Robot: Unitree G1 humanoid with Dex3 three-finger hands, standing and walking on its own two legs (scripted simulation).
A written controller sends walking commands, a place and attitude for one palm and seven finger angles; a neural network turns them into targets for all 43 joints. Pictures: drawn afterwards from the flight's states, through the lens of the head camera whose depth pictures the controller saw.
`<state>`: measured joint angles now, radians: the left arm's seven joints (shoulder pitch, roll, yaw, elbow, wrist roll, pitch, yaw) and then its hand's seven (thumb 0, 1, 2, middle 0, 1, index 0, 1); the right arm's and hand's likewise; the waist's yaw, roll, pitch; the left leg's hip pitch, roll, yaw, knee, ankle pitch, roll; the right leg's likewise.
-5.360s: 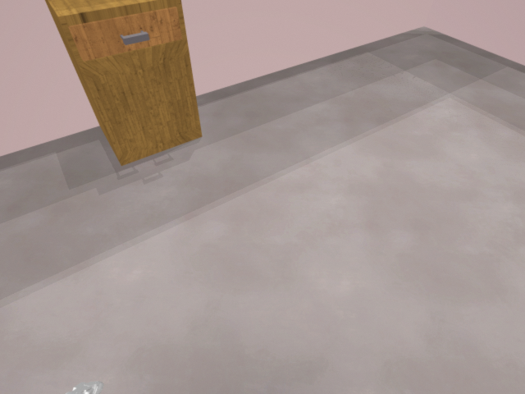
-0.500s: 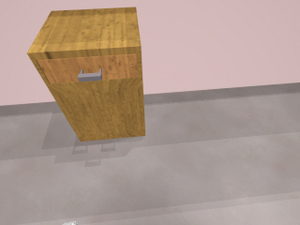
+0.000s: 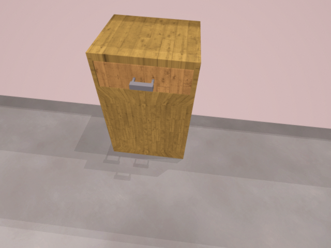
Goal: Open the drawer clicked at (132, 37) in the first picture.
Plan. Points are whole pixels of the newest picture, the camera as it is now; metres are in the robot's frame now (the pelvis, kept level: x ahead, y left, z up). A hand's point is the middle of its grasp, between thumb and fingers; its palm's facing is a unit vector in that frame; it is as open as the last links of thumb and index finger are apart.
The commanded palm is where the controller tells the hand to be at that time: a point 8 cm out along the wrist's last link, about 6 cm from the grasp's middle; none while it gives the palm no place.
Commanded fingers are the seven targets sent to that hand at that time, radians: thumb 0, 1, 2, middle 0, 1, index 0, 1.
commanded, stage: take the last steps up to it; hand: left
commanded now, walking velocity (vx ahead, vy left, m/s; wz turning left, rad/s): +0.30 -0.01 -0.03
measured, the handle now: (142, 83) +0.80 +0.20 -0.10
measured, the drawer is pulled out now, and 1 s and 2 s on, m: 0.00 0.00 0.00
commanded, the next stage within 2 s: come to a stop and stand still in 0.62 s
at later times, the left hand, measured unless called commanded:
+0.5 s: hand (114, 204) +0.26 +0.19 -0.17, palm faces -0.08 -0.98 -0.17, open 7.4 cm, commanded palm none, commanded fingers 0.00 0.90 0.90 -0.20 -0.30 -0.20 -0.30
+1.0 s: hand (116, 195) +0.30 +0.20 -0.19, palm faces +0.02 -0.98 -0.18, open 7.3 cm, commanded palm none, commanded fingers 0.00 0.90 0.90 -0.20 -0.30 -0.20 -0.30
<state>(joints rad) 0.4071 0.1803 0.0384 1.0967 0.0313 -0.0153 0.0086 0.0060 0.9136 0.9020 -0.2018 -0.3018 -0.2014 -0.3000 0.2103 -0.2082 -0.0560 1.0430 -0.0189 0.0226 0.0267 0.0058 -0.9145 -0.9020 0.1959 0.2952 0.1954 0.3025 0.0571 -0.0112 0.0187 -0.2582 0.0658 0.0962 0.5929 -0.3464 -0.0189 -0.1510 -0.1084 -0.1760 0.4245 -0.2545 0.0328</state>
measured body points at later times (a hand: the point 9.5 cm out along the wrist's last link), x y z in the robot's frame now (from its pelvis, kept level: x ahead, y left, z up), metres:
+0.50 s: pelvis +0.14 +0.02 -0.01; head +0.16 +0.02 +0.44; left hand +0.27 +0.24 -0.16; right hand +0.00 -0.16 -0.16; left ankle +0.00 +0.12 -0.74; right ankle +0.26 -0.10 -0.72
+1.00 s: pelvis +0.27 +0.02 -0.01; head +0.29 +0.04 +0.44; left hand +0.30 +0.25 -0.17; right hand +0.34 -0.21 -0.15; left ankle +0.32 +0.13 -0.74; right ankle +0.26 -0.10 -0.73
